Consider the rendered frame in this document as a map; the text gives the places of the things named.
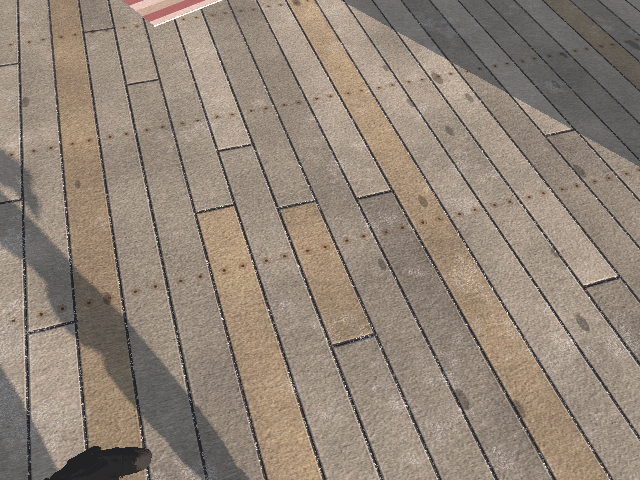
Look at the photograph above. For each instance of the left robot hand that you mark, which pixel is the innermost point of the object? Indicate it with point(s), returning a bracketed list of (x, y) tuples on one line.
[(109, 464)]

